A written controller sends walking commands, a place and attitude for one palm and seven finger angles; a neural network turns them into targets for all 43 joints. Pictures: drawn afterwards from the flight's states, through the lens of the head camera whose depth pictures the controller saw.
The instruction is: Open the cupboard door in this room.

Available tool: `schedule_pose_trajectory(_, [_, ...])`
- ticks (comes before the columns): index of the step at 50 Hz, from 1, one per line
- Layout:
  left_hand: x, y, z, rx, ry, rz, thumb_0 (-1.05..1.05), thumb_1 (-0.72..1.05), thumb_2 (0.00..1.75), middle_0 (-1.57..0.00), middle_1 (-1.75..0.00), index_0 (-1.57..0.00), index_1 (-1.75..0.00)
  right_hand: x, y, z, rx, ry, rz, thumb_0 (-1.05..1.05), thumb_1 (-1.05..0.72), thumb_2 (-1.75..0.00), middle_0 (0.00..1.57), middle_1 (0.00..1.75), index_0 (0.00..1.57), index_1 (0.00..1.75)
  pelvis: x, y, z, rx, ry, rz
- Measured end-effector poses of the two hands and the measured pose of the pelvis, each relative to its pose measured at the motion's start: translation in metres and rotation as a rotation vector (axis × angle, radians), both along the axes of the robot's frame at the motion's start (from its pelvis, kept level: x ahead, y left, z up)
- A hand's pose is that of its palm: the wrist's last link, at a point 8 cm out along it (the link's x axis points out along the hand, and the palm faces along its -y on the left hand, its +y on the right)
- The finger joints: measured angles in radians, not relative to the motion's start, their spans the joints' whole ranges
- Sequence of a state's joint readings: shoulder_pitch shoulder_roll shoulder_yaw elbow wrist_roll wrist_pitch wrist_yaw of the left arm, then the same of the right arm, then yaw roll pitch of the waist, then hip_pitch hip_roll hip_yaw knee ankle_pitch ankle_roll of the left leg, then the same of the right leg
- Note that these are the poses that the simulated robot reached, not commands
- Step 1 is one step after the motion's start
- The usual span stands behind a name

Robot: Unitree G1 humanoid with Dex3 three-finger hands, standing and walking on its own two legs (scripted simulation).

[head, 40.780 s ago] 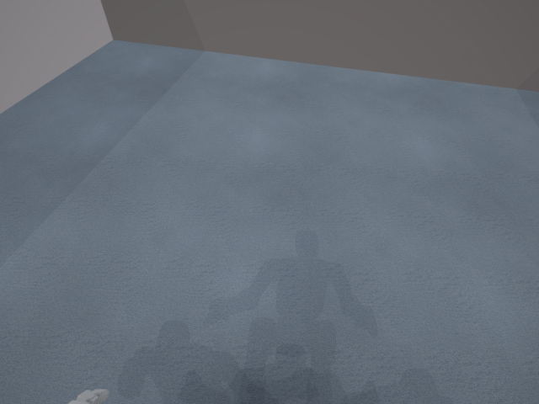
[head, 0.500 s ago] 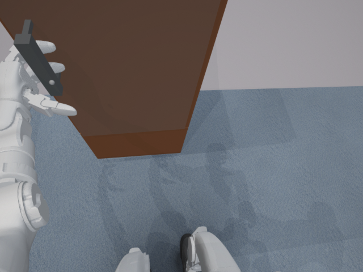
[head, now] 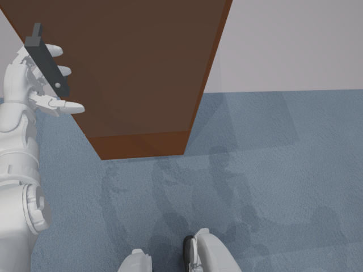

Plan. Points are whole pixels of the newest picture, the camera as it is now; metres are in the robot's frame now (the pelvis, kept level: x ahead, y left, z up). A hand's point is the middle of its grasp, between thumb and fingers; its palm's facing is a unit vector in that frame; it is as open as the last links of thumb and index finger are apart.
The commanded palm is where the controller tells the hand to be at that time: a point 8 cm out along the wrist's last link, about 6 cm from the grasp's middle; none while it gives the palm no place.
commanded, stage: close the thumb around the handle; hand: left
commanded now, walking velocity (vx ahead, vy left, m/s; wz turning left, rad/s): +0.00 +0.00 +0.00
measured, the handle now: (51, 63) +0.55 +0.24 +0.06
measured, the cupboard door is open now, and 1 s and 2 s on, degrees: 1 10 46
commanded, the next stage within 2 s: pull the door open along its arc in 0.52 s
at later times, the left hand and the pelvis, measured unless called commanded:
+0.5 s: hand (58, 85) +0.49 +0.22 +0.07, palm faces +0.02 -1.00 -0.03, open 6.0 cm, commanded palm +0.47 +0.26 +0.06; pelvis +0.00 -0.01 +0.00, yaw +0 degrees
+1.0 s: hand (61, 105) +0.44 +0.21 +0.07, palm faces -0.02 -1.00 +0.00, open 6.1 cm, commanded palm +0.39 +0.26 +0.06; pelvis +0.01 +0.00 +0.01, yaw -1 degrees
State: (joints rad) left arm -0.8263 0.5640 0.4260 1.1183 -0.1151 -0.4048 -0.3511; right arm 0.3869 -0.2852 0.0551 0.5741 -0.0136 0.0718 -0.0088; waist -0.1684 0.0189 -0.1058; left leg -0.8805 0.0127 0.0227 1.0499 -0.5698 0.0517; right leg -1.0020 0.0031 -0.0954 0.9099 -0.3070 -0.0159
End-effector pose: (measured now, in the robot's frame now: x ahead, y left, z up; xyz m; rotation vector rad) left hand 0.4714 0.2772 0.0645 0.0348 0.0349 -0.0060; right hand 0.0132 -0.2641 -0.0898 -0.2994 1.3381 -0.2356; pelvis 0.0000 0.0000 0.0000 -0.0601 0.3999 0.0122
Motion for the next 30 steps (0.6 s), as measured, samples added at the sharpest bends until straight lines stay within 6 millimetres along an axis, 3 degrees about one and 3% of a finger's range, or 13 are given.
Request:
schedule_pose_trajectory(21, [-0.004,-0.004,0.004,-0.003,0.002,0.024,0.00,0.67,0.80,-0.38,-1.31,-0.36,-1.33,0.003,0.004,-0.002,0.037,0.002,-0.006,0.00,-0.91,-0.89,0.20,0.30,0.21,0.30,0.005,-0.004,0.004,0.005,-0.006,-0.003])
schedule_pose_trajectory(30, [-0.005,-0.004,0.004,-0.004,-0.004,0.022,0.00,0.68,0.78,-0.36,-1.33,-0.34,-1.35,0.009,-0.005,-0.002,0.016,-0.018,0.008,0.00,-0.91,-0.89,0.20,0.30,0.21,0.30,0.002,-0.007,0.002,0.010,-0.009,-0.003])
